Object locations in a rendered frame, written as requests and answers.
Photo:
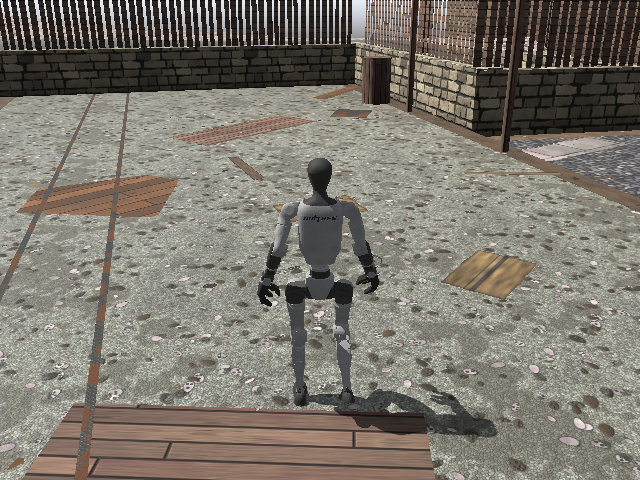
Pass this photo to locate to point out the left robot forearm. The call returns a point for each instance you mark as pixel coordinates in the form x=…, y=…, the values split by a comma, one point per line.
x=270, y=268

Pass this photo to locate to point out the robot right thigh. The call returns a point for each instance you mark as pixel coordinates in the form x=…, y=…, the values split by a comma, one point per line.
x=342, y=298

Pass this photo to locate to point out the right robot upper arm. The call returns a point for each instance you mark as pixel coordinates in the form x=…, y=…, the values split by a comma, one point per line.
x=351, y=211

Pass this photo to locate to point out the robot left hand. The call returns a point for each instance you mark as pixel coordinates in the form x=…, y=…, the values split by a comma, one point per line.
x=263, y=290

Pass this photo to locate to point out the robot left shin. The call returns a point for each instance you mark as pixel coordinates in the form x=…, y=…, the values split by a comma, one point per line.
x=298, y=362

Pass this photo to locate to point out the robot right hand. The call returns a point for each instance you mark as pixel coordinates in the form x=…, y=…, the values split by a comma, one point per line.
x=364, y=279

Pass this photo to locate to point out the right robot forearm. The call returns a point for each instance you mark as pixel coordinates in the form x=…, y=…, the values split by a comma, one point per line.
x=368, y=263

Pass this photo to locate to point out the left robot upper arm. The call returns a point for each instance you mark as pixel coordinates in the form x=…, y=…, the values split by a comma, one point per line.
x=288, y=211

